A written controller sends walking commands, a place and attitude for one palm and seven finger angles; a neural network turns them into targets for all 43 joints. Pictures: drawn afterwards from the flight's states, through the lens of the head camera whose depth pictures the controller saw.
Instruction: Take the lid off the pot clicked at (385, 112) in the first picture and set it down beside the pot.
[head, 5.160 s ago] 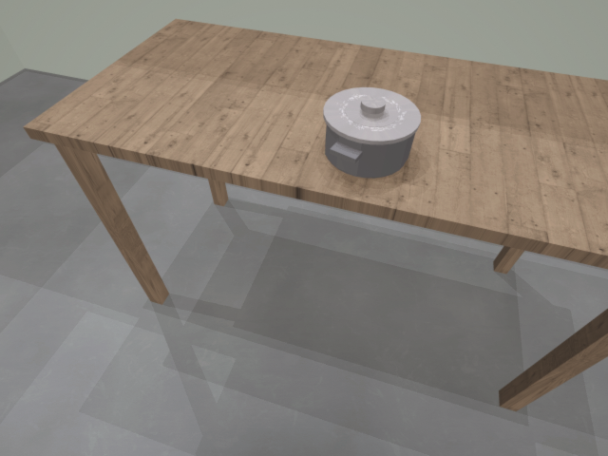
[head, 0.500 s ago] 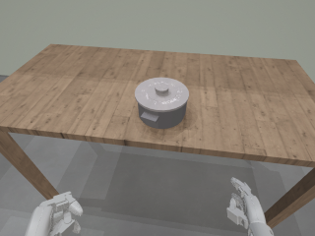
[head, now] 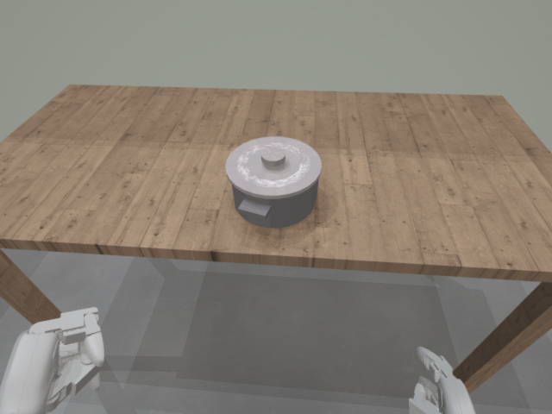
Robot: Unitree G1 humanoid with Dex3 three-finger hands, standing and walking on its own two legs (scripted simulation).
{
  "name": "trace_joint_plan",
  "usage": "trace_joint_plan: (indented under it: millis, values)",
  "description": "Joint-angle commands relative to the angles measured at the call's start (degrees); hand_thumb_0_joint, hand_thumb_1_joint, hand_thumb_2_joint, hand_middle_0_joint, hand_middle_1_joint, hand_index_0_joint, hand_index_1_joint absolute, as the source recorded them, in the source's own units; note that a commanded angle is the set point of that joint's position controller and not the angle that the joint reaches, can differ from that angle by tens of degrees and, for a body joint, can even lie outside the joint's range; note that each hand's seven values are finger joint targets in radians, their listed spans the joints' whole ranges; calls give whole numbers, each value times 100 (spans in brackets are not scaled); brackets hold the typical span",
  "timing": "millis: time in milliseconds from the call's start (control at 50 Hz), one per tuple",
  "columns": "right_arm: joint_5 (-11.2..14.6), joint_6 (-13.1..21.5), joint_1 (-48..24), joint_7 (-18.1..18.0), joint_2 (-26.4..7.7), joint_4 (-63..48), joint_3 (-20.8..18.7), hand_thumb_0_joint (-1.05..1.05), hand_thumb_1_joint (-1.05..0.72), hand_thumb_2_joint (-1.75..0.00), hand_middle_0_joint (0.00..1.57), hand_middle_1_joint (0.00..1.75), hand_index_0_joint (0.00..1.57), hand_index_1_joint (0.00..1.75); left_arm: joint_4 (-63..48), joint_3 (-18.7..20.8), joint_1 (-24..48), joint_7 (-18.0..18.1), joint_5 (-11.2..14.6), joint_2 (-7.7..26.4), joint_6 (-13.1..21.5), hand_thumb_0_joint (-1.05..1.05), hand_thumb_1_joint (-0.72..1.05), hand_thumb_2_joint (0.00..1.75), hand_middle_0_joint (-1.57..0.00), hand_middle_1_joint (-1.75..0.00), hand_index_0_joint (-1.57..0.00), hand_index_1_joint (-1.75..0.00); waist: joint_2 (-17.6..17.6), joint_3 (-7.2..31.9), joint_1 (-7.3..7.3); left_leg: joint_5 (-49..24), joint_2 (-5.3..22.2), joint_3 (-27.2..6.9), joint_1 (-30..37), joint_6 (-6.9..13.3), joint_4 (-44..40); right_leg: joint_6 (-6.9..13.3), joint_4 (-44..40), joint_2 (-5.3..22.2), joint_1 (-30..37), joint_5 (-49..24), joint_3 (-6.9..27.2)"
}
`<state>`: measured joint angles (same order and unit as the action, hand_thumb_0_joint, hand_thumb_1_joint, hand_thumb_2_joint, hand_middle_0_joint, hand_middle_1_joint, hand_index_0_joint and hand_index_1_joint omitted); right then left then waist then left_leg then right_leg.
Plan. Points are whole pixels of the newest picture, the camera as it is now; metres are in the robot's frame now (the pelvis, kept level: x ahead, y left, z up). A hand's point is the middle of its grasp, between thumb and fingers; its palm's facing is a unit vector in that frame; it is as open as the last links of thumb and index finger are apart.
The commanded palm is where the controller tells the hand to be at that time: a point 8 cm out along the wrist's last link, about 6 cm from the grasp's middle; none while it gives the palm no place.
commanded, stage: raise the hand higher, near the body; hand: left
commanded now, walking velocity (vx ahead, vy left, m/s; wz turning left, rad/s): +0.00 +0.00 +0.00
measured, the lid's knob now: (273, 156) +0.53 +0.07 +0.11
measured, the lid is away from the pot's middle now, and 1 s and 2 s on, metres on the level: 0.00 0.00 0.00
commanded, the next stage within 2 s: reach forward and open the fingers in 0.40 s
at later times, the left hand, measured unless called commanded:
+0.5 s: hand (78, 312) +0.17 +0.23 +0.16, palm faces +0.36 -0.84 -0.41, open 3.1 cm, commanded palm +0.12 +0.27 +0.18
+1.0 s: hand (66, 300) +0.19 +0.26 +0.14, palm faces -0.10 -0.03 -0.99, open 4.1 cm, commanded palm +0.18 +0.26 +0.20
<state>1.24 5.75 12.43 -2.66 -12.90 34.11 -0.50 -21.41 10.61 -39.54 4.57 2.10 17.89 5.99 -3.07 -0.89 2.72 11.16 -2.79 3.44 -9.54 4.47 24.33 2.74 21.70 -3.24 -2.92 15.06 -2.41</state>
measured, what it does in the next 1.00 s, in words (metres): stands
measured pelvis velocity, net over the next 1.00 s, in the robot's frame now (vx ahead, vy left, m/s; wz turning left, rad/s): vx -0.02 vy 0.00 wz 0.04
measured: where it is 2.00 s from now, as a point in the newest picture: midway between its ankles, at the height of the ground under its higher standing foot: outside the picture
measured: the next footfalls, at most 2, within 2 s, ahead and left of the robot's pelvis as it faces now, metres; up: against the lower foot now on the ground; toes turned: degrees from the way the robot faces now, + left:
none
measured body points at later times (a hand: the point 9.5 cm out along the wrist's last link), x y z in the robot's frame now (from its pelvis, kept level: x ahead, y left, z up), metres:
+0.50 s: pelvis +0.00 +0.00 +0.00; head -0.01 -0.02 +0.45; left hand +0.15 +0.27 +0.18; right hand +0.20 -0.20 -0.08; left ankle +0.03 +0.07 -0.74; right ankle -0.03 -0.09 -0.74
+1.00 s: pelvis -0.02 +0.00 -0.01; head -0.03 -0.05 +0.44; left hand +0.19 +0.26 +0.20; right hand +0.21 -0.21 -0.09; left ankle +0.03 +0.06 -0.74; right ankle -0.03 -0.09 -0.74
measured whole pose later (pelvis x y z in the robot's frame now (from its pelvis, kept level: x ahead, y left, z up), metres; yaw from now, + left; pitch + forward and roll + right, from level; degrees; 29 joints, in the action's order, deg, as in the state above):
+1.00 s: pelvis -0.02 +0.00 -0.01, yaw +2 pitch -2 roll -1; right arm 3.4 -5.4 5.6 -0.1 -16.9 31.8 0.9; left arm -19.9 6.2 -13.0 -14.3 -39.5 41.1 -3.9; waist -8.6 0.3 4.3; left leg 10.2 -3.5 1.8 -15.4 4.9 27.8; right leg 2.7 27.3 -2.4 -9.1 16.0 -4.6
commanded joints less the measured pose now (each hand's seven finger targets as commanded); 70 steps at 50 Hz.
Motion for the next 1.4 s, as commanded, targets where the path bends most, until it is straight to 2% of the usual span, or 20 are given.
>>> trace_joint_plan:
  millis: [0, 60, 120, 220, 340, 440, 480, 500, 540, 600, 700, 820, 960, 1020, 1080, 1120, 1180, 1240, 1320, 1380]
  values:
    - [-13, 480, -804, -12, -568, -1082, -120, 0, -90, -90, 20, 30, 20, 30, -1800, 703, 108, 156, 22, 972, 468, 0, 90, 90, -130, -150, -130, -150, -269, 374, 93, -781, 533, -719, 861, -258, -312, -119, -438, 373, -865, -551, 176]
    - [6, 423, -835, -4, -510, -1036, -132, 0, -90, -90, 20, 30, 20, 30, -1469, 743, -51, 149, 46, 848, 411, 0, 90, 90, -130, -150, -130, -150, 122, 114, 80, -817, 556, -682, 783, -257, -297, -111, -440, 340, -981, -587, 145]
    - [21, 378, -825, 52, -558, -1056, -139, 0, -90, -90, 20, 30, 20, 30, -1535, 631, 133, 82, 67, 718, 428, 0, 90, 90, -130, -150, -130, -150, -57, -37, 26, -797, 557, -699, 770, -262, -280, -98, -407, 316, -1100, -602, 142]
    - [-10, 417, -796, 46, -594, -1103, -100, 0, -90, -90, 20, 30, 20, 30, -2148, 987, 473, 160, 91, 1128, 498, 0, 90, 90, -130, -150, -130, -150, -93, 367, 79, -879, 587, -780, 887, -296, -239, -97, -340, 300, -934, -671, 174]
    - [13, 341, -836, 72, -528, -1060, -67, 0, -90, -90, 20, 30, 20, 30, -1814, 875, 618, 117, 142, 853, 471, 0, 90, 90, -130, -150, -130, -150, 86, 143, 27, -803, 582, -754, 790, -295, -258, -89, -372, 337, -1013, -631, 160]
    - [-3, 435, -830, 62, -558, -1084, -41, 0, -90, -90, 20, 30, 20, 30, -2444, 1158, 1064, 193, 159, 1203, 615, 0, 90, 90, -130, -150, -130, -150, -295, 539, 73, -904, 587, -793, 961, -320, -189, -81, -362, 370, -892, -689, 224]
    - [-2, 422, -823, 55, -532, -1024, -57, 0, -90, -90, 20, 30, 20, 30, -2180, 1196, 883, 201, 188, 1135, 586, 0, 90, 90, -130, -150, -130, -150, -61, 476, 91, -963, 592, -750, 972, -306, -199, -97, -384, 370, -895, -728, 199]
    - [-111, 38, -949, 98, -917, -1100, 11, 0, -90, -90, 20, 30, 20, 30, -2243, 950, 1072, 331, -2153, 2347, 57, 0, 87, 92, -129, -146, -129, -146, -429, 477, 196, -1320, 450, -566, 370, -305, -57, -113, 14, 222, -1257, -877, 360]
    - [-71, -258, -1134, 180, -694, -1370, -1, 0, -90, -90, 20, 30, 20, 30, -2507, 794, 1459, 388, -2223, 1777, -380, 0, 80, 96, -127, -139, -127, -139, -407, 360, 135, -1525, 390, -433, 61, -408, -2, -31, 155, 254, -1206, -953, 34]
    - [-18, -752, -1295, 251, -827, -1436, -32, 0, -90, -90, 20, 30, 20, 30, -1891, 947, 957, 256, -3349, 2344, -836, 0, 70, 103, -125, -129, -125, -129, -137, 549, 303, -991, 338, -395, -18, -269, 79, -25, 163, 182, -1202, -514, 266]
    - [111, -1055, -1494, 251, -870, -1409, -23, 0, -90, -90, 20, 30, 20, 30, -1455, 1062, 1873, -263, -4236, 3300, -1164, 0, 54, 113, -120, -111, -120, -111, 109, 1157, 246, -751, 317, -535, 33, -174, 250, -132, 176, 295, -1124, -360, 444]
    - [301, -898, -1797, 288, -904, -1382, -67, 0, -90, -90, 20, 30, 20, 30, -940, 575, 2844, -1227, -4143, 3316, -1137, 0, 34, 126, -114, -90, -114, -90, 42, 826, 66, -824, 207, -663, 191, -87, 229, -181, 14, 279, -1238, -747, 347]
    - [209, -764, -1612, 229, -903, -1109, -14, 0, -90, -90, 20, 30, 20, 30, -574, 914, 4171, -1821, -4302, 4206, -871, 0, 11, 140, -106, -65, -106, -65, -159, 905, 82, -971, 159, -699, 313, -66, 51, -205, -83, 331, -992, -865, 272]
    - [239, -771, -1629, 279, -969, -1128, -38, 0, -90, -90, 20, 30, 20, 30, 89, 954, 4306, -1958, -4298, 4128, -913, 0, 2, 147, -102, -54, -102, -54, -198, 551, 52, -703, 95, -702, 196, -77, 0, -136, -184, 248, -1111, -647, 261]
    - [239, -793, -1645, 358, -931, -1209, -43, 0, -90, -90, 20, 30, 20, 30, -53, 627, 4462, -2129, -4087, 3825, -865, 0, -7, 150, -98, -44, -98, -44, -103, 920, 132, -696, 110, -662, 309, -103, -85, -186, -151, 313, -927, -578, 231]
    - [262, -670, -1745, 421, -893, -1383, -63, 0, -90, -90, 20, 30, 20, 30, -488, 228, 4531, -2179, -4003, 3332, -799, 0, -13, 153, -96, -36, -96, -36, -465, 1103, 25, -727, 96, -744, 615, -91, -9, -133, -96, 266, -1046, -561, 254]
    - [229, -695, -1616, 374, -945, -1189, -76, 0, -90, -90, 20, 30, 20, 30, -366, 454, 5132, -2175, -4178, 3890, -749, 0, -22, 156, -92, -26, -92, -26, 5, 1111, 65, -264, 171, -785, 457, -91, -217, -213, -207, 283, -1025, -78, 234]
    - [208, -697, -1621, 319, -936, -1017, 10, 0, -90, -90, 20, 30, 20, 30, 284, 967, 6054, -2055, -4569, 4607, -760, 0, -31, 159, -88, -15, -88, -15, -42, 1091, 129, -106, 156, -789, 230, -115, -268, -123, -132, 292, -917, 169, 277]
    - [287, -636, -1582, 401, -915, -1151, -46, 0, -90, -90, 20, 30, 20, 30, 481, 327, 6184, -2017, -4312, 3664, -804, 0, -37, 160, -85, -8, -85, -8, -548, 953, 37, 26, 151, -955, 501, -145, -320, -51, -12, 209, -1220, 150, 165]
    - [281, -707, -1600, 496, -927, -1216, -72, 0, -90, -90, 20, 30, 20, 30, 391, -194, 5601, -2200, -4132, 3133, -974, 0, -36, 159, -85, -8, -85, -8, -79, 1048, 119, 254, 222, -945, 442, -170, -504, -123, -26, 263, -1108, 183, 150]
